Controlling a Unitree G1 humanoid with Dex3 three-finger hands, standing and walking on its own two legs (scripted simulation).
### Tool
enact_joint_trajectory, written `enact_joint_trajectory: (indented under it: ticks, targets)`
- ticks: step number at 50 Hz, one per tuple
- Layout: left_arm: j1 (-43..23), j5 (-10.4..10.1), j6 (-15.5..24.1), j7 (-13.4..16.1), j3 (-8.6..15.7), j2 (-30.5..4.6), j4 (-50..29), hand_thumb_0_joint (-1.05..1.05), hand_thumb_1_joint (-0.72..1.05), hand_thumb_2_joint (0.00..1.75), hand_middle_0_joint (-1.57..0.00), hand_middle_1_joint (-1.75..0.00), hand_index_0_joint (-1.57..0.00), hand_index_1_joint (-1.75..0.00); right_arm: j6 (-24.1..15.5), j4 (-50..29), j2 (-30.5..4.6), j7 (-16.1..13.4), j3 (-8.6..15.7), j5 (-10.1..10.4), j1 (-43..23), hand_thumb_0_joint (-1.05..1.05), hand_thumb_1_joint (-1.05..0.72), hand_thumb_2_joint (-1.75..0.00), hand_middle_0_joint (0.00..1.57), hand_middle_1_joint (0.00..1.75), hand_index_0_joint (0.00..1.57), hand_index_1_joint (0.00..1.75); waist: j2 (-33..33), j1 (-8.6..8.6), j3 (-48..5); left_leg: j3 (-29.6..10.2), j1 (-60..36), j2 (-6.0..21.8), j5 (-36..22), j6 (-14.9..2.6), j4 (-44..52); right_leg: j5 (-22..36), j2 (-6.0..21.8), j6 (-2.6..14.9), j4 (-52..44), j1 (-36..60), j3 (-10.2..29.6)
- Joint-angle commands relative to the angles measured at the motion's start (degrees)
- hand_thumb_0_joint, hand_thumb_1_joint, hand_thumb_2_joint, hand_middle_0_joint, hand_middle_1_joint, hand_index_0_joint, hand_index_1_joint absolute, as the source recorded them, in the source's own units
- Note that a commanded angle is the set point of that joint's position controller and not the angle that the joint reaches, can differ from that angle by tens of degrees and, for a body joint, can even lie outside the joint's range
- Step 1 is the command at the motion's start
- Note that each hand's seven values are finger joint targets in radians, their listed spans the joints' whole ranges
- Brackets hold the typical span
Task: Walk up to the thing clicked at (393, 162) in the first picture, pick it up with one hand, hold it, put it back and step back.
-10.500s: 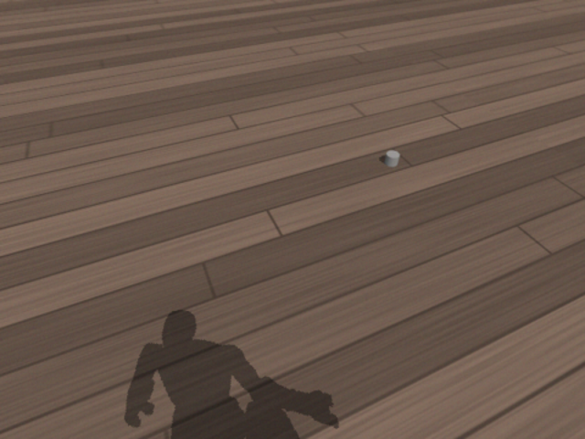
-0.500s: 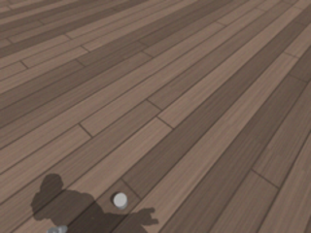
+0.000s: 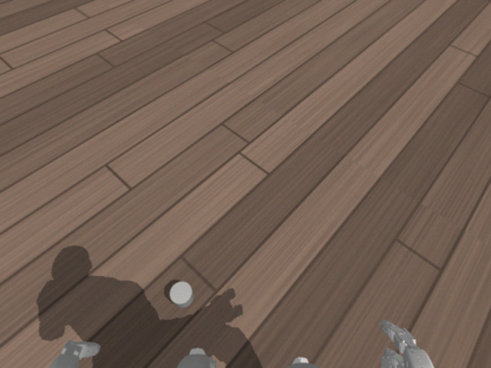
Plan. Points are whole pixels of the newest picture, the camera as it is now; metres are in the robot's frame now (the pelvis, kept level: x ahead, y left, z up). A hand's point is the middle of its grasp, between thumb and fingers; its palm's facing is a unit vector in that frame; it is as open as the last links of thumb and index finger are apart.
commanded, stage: rise first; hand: left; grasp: from above
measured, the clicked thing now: (182, 294) +0.42 +0.22 -0.67
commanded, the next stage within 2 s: none
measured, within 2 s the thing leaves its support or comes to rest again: neither
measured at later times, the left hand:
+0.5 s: hand out of the picture +0.13 +0.27 -0.22, palm faces -0.28 -0.79 -0.55, open 14.2 cm
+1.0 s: hand (132, 333) +0.26 +0.30 -0.42, palm faces -0.46 -0.31 -0.83, open 14.1 cm
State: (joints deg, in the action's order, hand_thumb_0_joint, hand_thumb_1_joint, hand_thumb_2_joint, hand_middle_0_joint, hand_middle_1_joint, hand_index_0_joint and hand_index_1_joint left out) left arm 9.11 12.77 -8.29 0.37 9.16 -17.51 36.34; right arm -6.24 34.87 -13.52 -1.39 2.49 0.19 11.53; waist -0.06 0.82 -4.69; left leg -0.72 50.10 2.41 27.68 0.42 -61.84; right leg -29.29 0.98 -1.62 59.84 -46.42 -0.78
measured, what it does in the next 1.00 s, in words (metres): lowers itself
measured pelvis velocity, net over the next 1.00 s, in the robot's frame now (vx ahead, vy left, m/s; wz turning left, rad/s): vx -0.08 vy -0.01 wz -0.07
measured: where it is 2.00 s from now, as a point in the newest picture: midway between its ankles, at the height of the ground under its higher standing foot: outside the picture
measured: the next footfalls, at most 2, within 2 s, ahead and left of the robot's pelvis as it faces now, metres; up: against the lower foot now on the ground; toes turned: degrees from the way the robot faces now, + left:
none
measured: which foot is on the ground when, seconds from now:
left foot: down 0.00-1.00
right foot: down 0.00-1.00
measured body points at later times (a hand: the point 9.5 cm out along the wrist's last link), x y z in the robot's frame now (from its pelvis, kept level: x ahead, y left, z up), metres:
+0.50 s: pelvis -0.02 +0.00 -0.08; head +0.11 +0.02 +0.35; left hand +0.14 +0.31 -0.18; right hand +0.18 -0.25 -0.17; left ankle +0.02 +0.12 -0.66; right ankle +0.00 -0.14 -0.66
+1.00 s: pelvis -0.08 -0.01 -0.28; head +0.13 +0.01 +0.12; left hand +0.28 +0.31 -0.37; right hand +0.06 -0.28 -0.42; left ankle +0.02 +0.12 -0.66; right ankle -0.01 -0.14 -0.66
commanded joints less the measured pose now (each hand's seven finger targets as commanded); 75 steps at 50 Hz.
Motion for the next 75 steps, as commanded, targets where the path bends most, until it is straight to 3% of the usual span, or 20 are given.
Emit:
enact_joint_trajectory:
  ticks: [1, 9, 17, 18, 20, 23, 26, 29, 31, 36, 38, 41, 44, 47, 49, 51, 53, 56, 66, 75]
  targets:
    - [3.3, 1.3, -0.1, 0.7, 2.6, -11.1, -12.6, 0.00, -0.58, 1.01, -0.06, -1.07, -0.04, -1.09, -3.0, -7.8, -9.1, -0.6, 3.3, 0.0, 1.0, 0.00, -0.88, -0.90, 0.20, 0.30, 0.20, 0.30, 5.7, 0.38, -17.8, -0.5, -13.4, -0.7, -19.4, -0.36, 6.5, 15.5, -1.6, 2.80, -4.2, 2.4, -1.4]
    - [6.9, 3.3, -1.7, 1.3, 2.4, -10.0, -15.2, 0.00, -0.54, 0.96, -0.05, -1.09, -0.05, -1.08, -4.3, -10.0, -8.2, -0.4, 2.7, -0.2, -0.4, 0.00, -0.87, -0.89, 0.20, 0.30, 0.20, 0.30, 3.1, 0.75, -17.2, -0.6, -4.8, -1.1, -16.1, -0.98, 0.0, 13.9, -1.8, 2.77, 1.0, -3.2, -1.9]
    - [10.6, 4.9, -0.7, 1.3, 3.3, -11.3, -22.5, 0.00, -0.56, 0.97, -0.05, -1.09, -0.05, -1.09, -5.2, -11.8, -8.6, 0.7, 3.1, 0.1, -2.1, 0.00, -0.88, -0.90, 0.20, 0.30, 0.20, 0.30, 5.1, -0.72, -21.2, -2.1, -0.5, -1.1, -15.1, -0.59, -4.4, 11.5, -1.9, 3.11, 8.1, -10.2, -2.0]
    - [8.9, 5.5, -0.4, 1.4, 2.5, -11.4, -23.3, 0.00, -0.56, 0.97, -0.05, -1.09, -0.05, -1.09, -5.2, -11.8, -8.5, 0.7, 3.1, 0.2, -1.8, 0.00, -0.88, -0.89, 0.20, 0.30, 0.20, 0.30, 5.4, 0.15, -21.4, -1.6, 0.1, -1.1, -14.1, -0.81, -5.8, 11.5, -1.9, 2.95, 8.5, -11.2, -1.8]
    - [4.5, 7.1, 0.4, 1.8, 2.5, -12.5, -21.4, 0.00, -0.57, 0.97, -0.06, -1.08, -0.05, -1.08, -5.4, -11.1, -8.6, 0.8, 2.9, 0.4, -2.5, 0.00, -0.89, -0.90, 0.20, 0.30, 0.20, 0.30, 3.8, 1.07, -20.3, -1.6, 4.6, -1.4, -11.3, -1.14, -8.4, 10.1, -1.8, 2.87, 10.1, -13.8, -1.5]
    - [-3.5, 10.6, 3.4, 2.1, 3.1, -15.3, -15.3, 0.00, -0.55, 0.98, -0.04, -1.07, -0.04, -1.08, -6.1, -9.6, -9.4, 0.9, 3.3, 0.0, -3.8, 0.00, -0.87, -0.89, 0.20, 0.30, 0.20, 0.30, 3.4, 1.85, -17.3, -1.9, 12.6, -1.4, -3.0, -1.23, -12.7, 3.5, -1.6, 2.92, 14.5, -21.7, -1.1]
    - [-8.5, 14.8, 8.0, 2.4, 2.4, -16.2, -10.8, 0.00, -0.52, 0.97, -0.04, -1.07, -0.04, -1.07, -6.9, -8.5, -10.1, 1.1, 3.7, -0.3, -4.0, 0.00, -0.85, -0.89, 0.20, 0.30, 0.20, 0.30, 4.9, 1.70, -19.6, -2.0, 17.0, -1.5, 1.7, -0.93, -16.6, -0.2, -1.5, 2.99, 19.6, -28.0, -0.7]
    - [-12.0, 18.2, 12.6, 3.2, 0.4, -16.5, -12.0, 0.00, -0.52, 0.99, -0.04, -1.08, -0.04, -1.08, -7.6, -7.2, -11.1, 1.5, 4.4, -0.4, -4.0, 0.00, -0.84, -0.88, 0.20, 0.30, 0.20, 0.30, 6.5, 1.69, -26.6, -2.0, 18.1, -1.5, 0.6, -0.64, -21.3, 0.9, -1.7, 3.07, 24.8, -32.7, -0.7]
    - [-13.5, 20.5, 14.9, 4.5, 1.5, -19.2, -10.4, 0.00, -0.51, 0.99, -0.05, -1.07, -0.05, -1.07, -7.6, -5.9, -11.6, 1.8, 4.6, -0.4, -3.9, 0.00, -0.84, -0.89, 0.20, 0.30, 0.20, 0.30, 7.3, 0.92, -30.8, -1.7, 19.6, -1.7, -3.2, -0.67, -25.6, 3.7, -1.9, 3.04, 28.3, -35.0, -0.7]
    - [-19.9, 27.6, 16.4, 9.0, 5.5, -25.7, -0.1, 0.00, -0.57, 1.03, -0.06, -1.06, -0.05, -1.07, -6.1, -2.7, -12.5, 2.7, 4.5, -0.4, -3.4, 0.00, -0.88, -0.90, 0.20, 0.30, 0.20, 0.30, 5.5, -1.30, -34.8, -1.1, 26.7, -1.7, -8.7, -1.02, -34.0, 7.1, -2.2, 3.01, 35.0, -40.2, -1.6]
    - [-23.8, 29.7, 16.7, 9.9, 4.0, -24.2, 1.6, 0.00, -0.57, 1.04, -0.05, -1.07, -0.04, -1.08, -5.4, -1.6, -12.6, 3.2, 4.9, -0.6, -2.9, 0.00, -0.87, -0.90, 0.20, 0.30, 0.20, 0.30, 4.7, -1.17, -37.4, -1.3, 28.3, -1.7, -9.9, -1.01, -36.6, 7.7, -2.3, 3.11, 37.5, -42.2, -2.2]
    - [-30.0, 32.3, 17.3, 10.7, 4.9, -27.4, 3.7, 0.00, -0.55, 1.03, -0.06, -1.06, -0.05, -1.07, -4.6, 0.1, -13.0, 3.8, 5.5, -1.1, -1.5, 0.00, -0.86, -0.89, 0.20, 0.30, 0.20, 0.30, 3.5, -1.63, -41.0, -0.4, 32.0, -1.7, -9.2, -1.56, -41.2, 7.9, -2.3, 2.76, 39.5, -42.0, -2.2]
    - [-36.5, 34.7, 18.5, 10.9, 5.6, -30.9, 5.1, 0.00, -0.55, 1.03, -0.07, -1.03, -0.06, -1.05, -3.6, 1.0, -13.2, 4.1, 5.6, -1.6, -0.9, 0.00, -0.86, -0.89, 0.20, 0.30, 0.20, 0.30, 2.0, -1.23, -43.2, -0.2, 36.0, -1.6, -4.7, -1.79, -44.0, 4.5, -2.6, 2.70, 41.4, -42.9, -2.5]
    - [-42.8, 37.4, 20.1, 10.9, 5.3, -33.6, 7.3, 0.00, -0.56, 1.04, -0.06, -1.04, -0.05, -1.05, -2.7, 2.1, -13.3, 4.0, 5.5, -2.0, -0.6, 0.00, -0.87, -0.89, 0.20, 0.30, 0.20, 0.30, 2.4, -0.54, -41.4, 0.0, 40.7, -1.6, 2.4, -1.98, -46.2, -2.2, -2.9, 2.74, 42.6, -47.0, -2.8]
    - [-45.6, 39.1, 21.2, 11.0, 4.2, -33.1, 8.6, 0.00, -0.56, 1.04, -0.05, -1.05, -0.04, -1.06, -2.2, 2.9, -13.4, 4.1, 5.2, -2.2, -0.3, 0.00, -0.87, -0.89, 0.20, 0.30, 0.20, 0.30, 4.5, -0.02, -40.5, -0.4, 40.9, -1.7, 4.9, -1.78, -46.5, -4.7, -2.9, 3.07, 44.4, -50.3, -3.6]
    - [-48.9, 40.6, 22.3, 11.3, 4.8, -36.0, 10.4, 0.00, -0.56, 1.04, -0.05, -1.05, -0.05, -1.06, -1.6, 3.2, -13.8, 4.1, 5.0, -2.4, 0.0, 0.00, -0.87, -0.90, 0.20, 0.30, 0.20, 0.30, 5.9, 0.30, -39.2, -1.1, 41.8, -1.6, 7.5, -1.77, -47.1, -7.0, -3.1, 3.20, 45.9, -53.3, -4.3]
    - [-50.1, 41.8, 23.4, 11.8, 2.9, -34.0, 13.7, 0.00, -0.57, 1.05, -0.05, -1.03, -0.04, -1.04, -0.8, 3.6, -13.5, 4.4, 4.7, -2.6, 0.2, 0.00, -0.88, -0.90, 0.20, 0.30, 0.20, 0.30, 5.0, 1.67, -35.4, -1.4, 45.0, -1.9, 10.5, -1.95, -48.1, -9.9, -3.2, 3.22, 46.1, -55.7, -4.6]
    - [-53.5, 44.4, 24.8, 13.2, 3.0, -36.0, 15.8, 0.00, -0.57, 1.05, -0.05, -1.02, -0.04, -1.03, 0.3, 4.0, -13.9, 4.7, 4.3, -3.1, 0.6, 0.00, -0.88, -0.90, 0.20, 0.30, 0.20, 0.30, 6.9, 1.85, -34.5, -2.2, 46.0, -2.0, 13.1, -1.82, -48.5, -11.6, -3.2, 3.48, 48.4, -58.8, -5.4]
    - [-60.2, 53.1, 25.5, 19.8, 2.6, -38.4, 25.6, 0.00, -0.58, 1.05, -0.06, -0.97, -0.05, -0.98, 3.1, 6.4, -14.7, 6.0, 2.9, -5.2, 1.7, 0.00, -0.89, -0.90, 0.20, 0.30, 0.20, 0.30, 10.9, 3.17, -34.0, -2.7, 46.0, -2.0, 8.0, -1.37, -52.9, -6.9, -3.0, 3.85, 54.1, -65.7, -7.0]
    - [-65.2, 57.0, 24.9, 22.9, 2.3, -39.8, 27.1, 0.00, -0.55, 1.01, -0.07, -0.98, -0.07, -0.98, 3.8, 7.6, -14.6, 6.8, 3.2, -6.7, 2.9, 0.00, -0.90, -0.90, 0.20, 0.30, 0.20, 0.30, 12.3, 4.63, -37.8, -1.8, 46.1, -1.9, 3.7, -1.69, -56.8, -2.5, -3.4, 3.47, 56.1, -64.6, -7.2]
